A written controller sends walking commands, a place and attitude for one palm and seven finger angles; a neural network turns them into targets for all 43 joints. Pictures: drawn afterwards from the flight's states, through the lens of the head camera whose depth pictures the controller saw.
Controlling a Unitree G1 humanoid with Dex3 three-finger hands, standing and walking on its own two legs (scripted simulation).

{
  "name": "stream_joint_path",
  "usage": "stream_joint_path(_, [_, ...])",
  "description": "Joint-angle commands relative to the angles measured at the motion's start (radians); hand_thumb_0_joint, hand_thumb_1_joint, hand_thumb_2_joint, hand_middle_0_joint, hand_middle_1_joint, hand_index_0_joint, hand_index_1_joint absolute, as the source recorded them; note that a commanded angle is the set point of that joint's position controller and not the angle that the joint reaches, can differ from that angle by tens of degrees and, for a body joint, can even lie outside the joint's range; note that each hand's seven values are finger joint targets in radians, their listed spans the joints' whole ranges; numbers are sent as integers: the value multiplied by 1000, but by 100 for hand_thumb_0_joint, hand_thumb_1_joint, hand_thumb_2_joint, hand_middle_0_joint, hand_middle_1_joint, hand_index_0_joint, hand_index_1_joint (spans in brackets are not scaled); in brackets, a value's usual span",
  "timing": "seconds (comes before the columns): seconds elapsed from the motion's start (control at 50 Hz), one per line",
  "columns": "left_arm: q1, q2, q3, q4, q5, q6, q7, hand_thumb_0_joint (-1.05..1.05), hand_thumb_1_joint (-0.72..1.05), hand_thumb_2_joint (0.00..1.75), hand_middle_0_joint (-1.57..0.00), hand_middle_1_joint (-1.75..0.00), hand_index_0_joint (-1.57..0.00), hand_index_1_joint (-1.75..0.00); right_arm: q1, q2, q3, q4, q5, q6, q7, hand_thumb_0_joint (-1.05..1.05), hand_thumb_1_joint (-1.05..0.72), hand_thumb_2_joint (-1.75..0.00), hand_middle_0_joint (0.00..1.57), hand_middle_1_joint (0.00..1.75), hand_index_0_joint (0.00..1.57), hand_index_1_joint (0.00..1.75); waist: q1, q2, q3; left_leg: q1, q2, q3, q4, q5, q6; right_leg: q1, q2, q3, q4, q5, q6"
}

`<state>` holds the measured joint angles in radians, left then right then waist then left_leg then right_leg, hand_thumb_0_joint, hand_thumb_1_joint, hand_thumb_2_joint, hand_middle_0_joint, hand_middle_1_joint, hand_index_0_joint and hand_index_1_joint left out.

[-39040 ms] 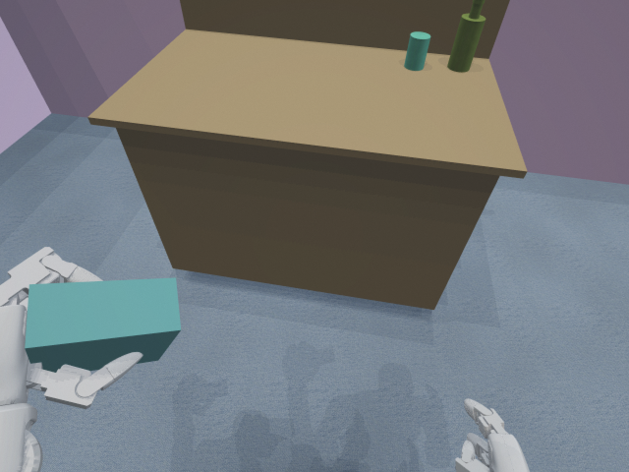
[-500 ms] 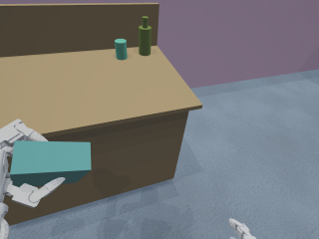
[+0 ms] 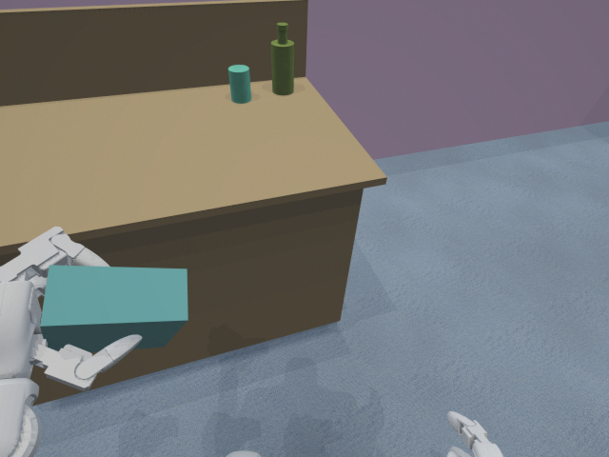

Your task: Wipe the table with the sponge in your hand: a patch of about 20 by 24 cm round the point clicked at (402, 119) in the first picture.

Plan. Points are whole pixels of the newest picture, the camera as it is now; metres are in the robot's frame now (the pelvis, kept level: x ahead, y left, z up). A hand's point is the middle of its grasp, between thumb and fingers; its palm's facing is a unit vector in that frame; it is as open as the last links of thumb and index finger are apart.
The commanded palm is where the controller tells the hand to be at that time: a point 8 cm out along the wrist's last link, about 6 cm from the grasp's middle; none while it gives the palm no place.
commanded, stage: stop stepping back and stand still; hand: left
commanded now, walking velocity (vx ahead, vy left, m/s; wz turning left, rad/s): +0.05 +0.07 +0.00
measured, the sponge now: (135, 312) +0.22 +0.19 +0.15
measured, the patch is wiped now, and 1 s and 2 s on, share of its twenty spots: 1.00 1.00 1.00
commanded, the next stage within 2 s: stand and wait in 0.14 s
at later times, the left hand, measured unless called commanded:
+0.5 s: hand (67, 284) +0.23 +0.26 +0.18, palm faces +0.37 -0.86 -0.37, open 9.6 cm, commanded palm +0.19 +0.31 +0.20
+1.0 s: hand (38, 288) +0.23 +0.29 +0.17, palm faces +0.38 -0.86 -0.35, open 9.6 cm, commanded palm +0.18 +0.33 +0.20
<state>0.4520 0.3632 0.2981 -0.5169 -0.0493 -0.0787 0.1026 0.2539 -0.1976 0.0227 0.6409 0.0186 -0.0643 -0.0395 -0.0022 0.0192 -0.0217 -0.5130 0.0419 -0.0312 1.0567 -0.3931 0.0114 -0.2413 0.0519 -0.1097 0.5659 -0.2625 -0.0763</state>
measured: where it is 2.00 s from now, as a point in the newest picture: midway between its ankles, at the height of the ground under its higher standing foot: outside the picture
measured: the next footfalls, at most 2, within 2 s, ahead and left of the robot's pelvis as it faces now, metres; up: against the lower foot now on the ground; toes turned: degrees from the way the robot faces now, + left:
left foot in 0.16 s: +0.08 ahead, +0.15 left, +0.00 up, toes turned +2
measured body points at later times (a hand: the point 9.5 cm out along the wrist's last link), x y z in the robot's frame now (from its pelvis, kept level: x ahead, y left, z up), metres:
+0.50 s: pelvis +0.02 +0.03 +0.01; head +0.02 +0.03 +0.46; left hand +0.21 +0.30 +0.20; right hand +0.20 -0.20 -0.06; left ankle +0.04 +0.15 -0.73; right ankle +0.02 -0.08 -0.73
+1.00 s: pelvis +0.02 +0.05 +0.02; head +0.01 +0.06 +0.46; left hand +0.20 +0.33 +0.19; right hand +0.19 -0.18 -0.06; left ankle +0.04 +0.15 -0.73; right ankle +0.02 -0.08 -0.73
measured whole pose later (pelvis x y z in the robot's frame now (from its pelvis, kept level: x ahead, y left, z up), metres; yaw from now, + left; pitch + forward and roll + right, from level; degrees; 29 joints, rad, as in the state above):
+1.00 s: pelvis +0.02 +0.05 +0.02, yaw +0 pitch -1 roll -2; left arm 0.48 0.36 0.30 -0.50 -0.06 -0.09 0.15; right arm 0.18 -0.21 0.02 0.60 0.01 -0.04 -0.07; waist 0.01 0.01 0.00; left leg -0.24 0.02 0.04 0.48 -0.22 0.03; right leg -0.17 -0.01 -0.07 0.40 -0.21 0.01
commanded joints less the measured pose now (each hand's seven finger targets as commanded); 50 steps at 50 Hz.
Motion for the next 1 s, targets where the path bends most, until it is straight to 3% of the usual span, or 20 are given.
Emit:
stream_joint_path(0.0, [-165,205,144,-254,-22,-106,33,0,10,130,-120,-160,-120,-160,-124,-102,-46,-139,-3,-56,-21,0,-90,-90,20,30,20,30,-26,-1,10,-1,63,-21,-49,55,6,-110,-352,380,-385,-191,-124])
stream_joint_path(0.02, [-156,200,139,-235,-19,-105,42,0,10,130,-120,-160,-120,-160,-140,-93,-37,-147,-5,-56,-30,0,-90,-90,20,30,20,30,-19,-17,-5,85,49,24,-176,62,12,-119,-318,314,-368,-206,-101])
stream_joint_path(0.06, [-148,194,129,-216,-14,-98,63,0,10,130,-120,-160,-120,-160,-159,-91,-34,-160,-7,-66,-53,0,-90,-90,20,30,20,30,-2,-58,-39,266,15,89,-410,61,20,-125,-283,266,-326,-292,-73])
stream_joint_path(0.08, [-131,180,123,-199,-18,-93,72,0,10,130,-120,-160,-120,-160,-156,-100,-36,-164,-12,-70,-60,0,-90,-90,20,30,20,30,-1,-33,-53,326,-7,105,-502,66,24,-109,-248,246,-294,-302,-51])
stream_joint_path(0.1, [-126,174,120,-201,-22,-89,78,0,10,130,-120,-160,-120,-160,-155,-115,-43,-169,-12,-73,-65,0,-90,-90,20,30,20,30,0,-6,-49,356,8,55,-588,29,38,-107,-216,243,-246,-283,-24])
stream_joint_path(0.12, [-132,165,112,-221,-24,-87,81,0,10,130,-120,-160,-120,-160,-158,-137,-52,-178,-12,-72,-65,0,-90,-90,20,30,20,30,4,64,-40,349,67,-50,-662,-14,66,-99,-164,214,-181,-237,9])
stream_joint_path(0.14, [-103,159,119,-192,-28,-82,83,0,10,130,-120,-160,-120,-160,-162,-150,-53,-191,-7,-70,-66,0,-90,-90,20,30,20,30,9,102,-33,352,133,-164,-703,38,93,-99,-98,150,-103,-123,44])
stream_joint_path(0.16, [-117,155,114,-215,-27,-79,81,0,10,130,-120,-160,-120,-160,-161,-166,-56,-200,3,-62,-60,0,-90,-90,20,30,20,30,18,107,-59,314,158,-190,-697,124,94,-37,-61,108,-52,-21,72])
stream_joint_path(0.18, [-90,179,135,-204,-26,-80,75,0,10,130,-120,-160,-120,-160,-167,-144,-51,-188,11,-61,-54,0,-90,-90,20,30,20,30,11,122,-63,232,144,-169,-725,-44,76,5,-65,110,-94,-106,82])
stream_joint_path(0.2, [-75,166,127,-204,-18,-75,72,0,10,130,-120,-160,-120,-160,-175,-131,-45,-190,6,-64,-51,0,-90,-90,20,30,20,30,5,118,8,148,109,-140,-724,-121,64,17,-68,121,-139,-115,76])
stream_joint_path(0.24, [-83,181,137,-237,-12,-83,68,0,10,130,-120,-160,-120,-160,-179,-133,-47,-188,-4,-73,-42,0,-90,-90,20,30,20,30,3,39,22,136,55,-74,-632,-6,42,26,-114,186,-216,-92,51])
stream_joint_path(0.28, [-57,177,135,-231,-18,-88,69,0,10,130,-120,-160,-120,-160,-163,-126,-50,-174,-6,-76,-33,0,-90,-90,20,30,20,30,1,-51,-45,202,37,-25,-539,167,22,56,-184,254,-243,18,23])
stream_joint_path(0.32, [-61,184,139,-254,-23,-90,71,0,10,130,-120,-160,-120,-160,-161,-128,-55,-176,-4,-76,-30,0,-90,-90,20,30,20,30,0,-30,-94,258,33,-9,-541,287,13,94,-206,248,-213,174,18])
stream_joint_path(0.36, [-48,177,137,-260,-23,-91,70,0,10,130,-120,-160,-120,-160,-166,-130,-55,-178,-3,-72,-31,0,-90,-90,20,30,20,30,4,48,-112,315,55,-27,-588,401,18,106,-164,198,-160,286,39])
stream_joint_path(0.42, [-56,169,131,-240,-23,-86,68,0,10,130,-120,-160,-120,-160,-178,-133,-54,-188,0,-57,-31,0,-90,-90,20,30,20,30,9,58,-103,330,77,-55,-610,453,25,93,-112,143,-149,258,66])
stream_joint_path(0.5, [-52,162,130,-218,-27,-82,63,0,10,130,-120,-160,-120,-160,-180,-130,-53,-195,1,-42,-32,0,-90,-90,20,30,20,30,8,24,-117,340,71,-43,-608,454,21,110,-113,148,-168,279,65])
stream_joint_path(0.74, [-61,182,139,-250,-25,-82,70,0,10,130,-120,-160,-120,-160,-200,-136,-48,-207,-7,-31,-35,0,-90,-90,20,30,20,30,12,83,-110,306,59,-56,-663,334,15,116,-106,142,-190,202,63])
stream_joint_path(0.8, [-63,158,122,-225,-26,-83,70,0,10,130,-120,-160,-120,-160,-198,-129,-44,-198,-7,-26,-35,0,-90,-90,20,30,20,30,9,49,-98,296,58,-56,-668,301,14,111,-104,142,-205,185,65])
stream_joint_path(0.88, [-55,160,123,-223,-26,-85,71,0,10,130,-120,-160,-120,-160,-199,-130,-45,-198,-7,-28,-36,0,-90,-90,20,30,20,30,10,64,-108,298,58,-59,-672,313,14,118,-103,139,-200,189,66])
stream_joint_path(0.98, [-67,156,118,-207,-22,-88,72,0,10,130,-120,-160,-120,-160,-205,-129,-42,-192,-9,-29,-36,0,-90,-90,20,30,20,30,9,55,-75,263,55,-67,-697,213,15,104,-99,137,-217,125,67])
